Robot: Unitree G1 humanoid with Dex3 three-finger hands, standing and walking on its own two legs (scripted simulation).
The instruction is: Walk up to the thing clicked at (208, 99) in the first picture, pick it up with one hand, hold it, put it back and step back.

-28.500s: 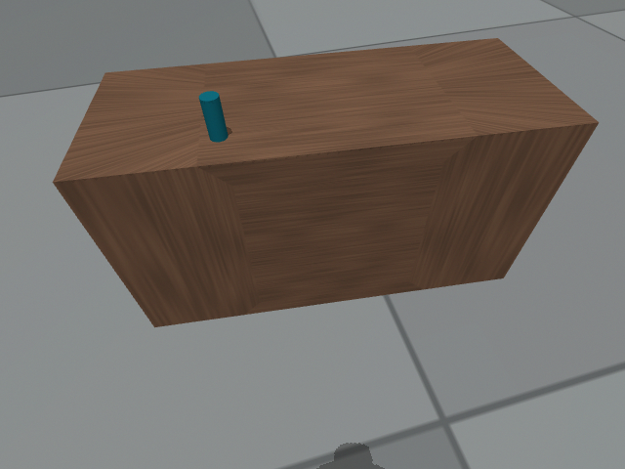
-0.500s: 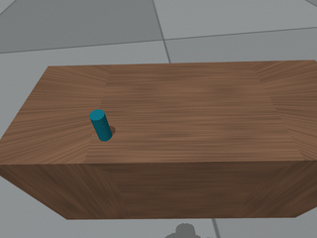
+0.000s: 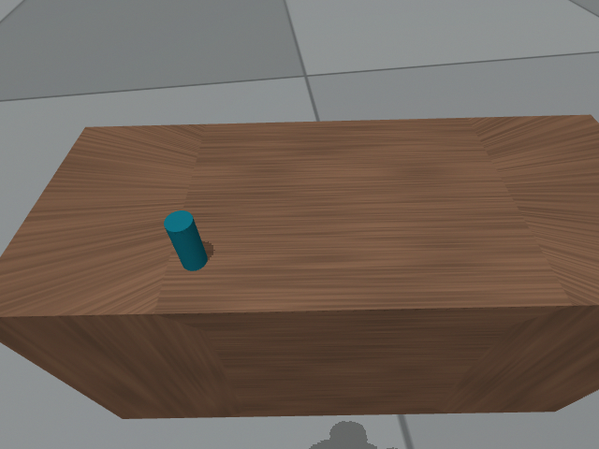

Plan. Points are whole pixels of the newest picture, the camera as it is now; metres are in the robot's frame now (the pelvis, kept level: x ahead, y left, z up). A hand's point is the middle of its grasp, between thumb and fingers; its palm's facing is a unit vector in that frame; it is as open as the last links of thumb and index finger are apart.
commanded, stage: stand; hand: left
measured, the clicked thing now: (187, 242) +0.45 +0.22 -0.02
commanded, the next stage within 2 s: step back in 0.68 s
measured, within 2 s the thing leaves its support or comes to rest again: neither
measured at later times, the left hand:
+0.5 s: hand out of the picture +0.07 +0.25 -0.16, palm faces -0.01 -0.94 -0.34, open 7.4 cm
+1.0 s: hand out of the picture +0.09 +0.31 -0.19, palm faces -0.04 -0.93 -0.38, open 7.4 cm
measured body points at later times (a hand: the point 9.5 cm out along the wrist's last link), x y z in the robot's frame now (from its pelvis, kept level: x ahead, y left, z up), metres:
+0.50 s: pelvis +0.00 +0.00 +0.00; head +0.01 +0.00 +0.45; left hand +0.07 +0.30 -0.13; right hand +0.07 -0.30 -0.14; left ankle -0.02 +0.15 -0.75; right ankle +0.01 -0.13 -0.75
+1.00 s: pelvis -0.05 +0.04 -0.03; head +0.03 +0.06 +0.41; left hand +0.10 +0.36 -0.16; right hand +0.02 -0.29 -0.14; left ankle -0.06 +0.14 -0.75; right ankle +0.00 -0.13 -0.74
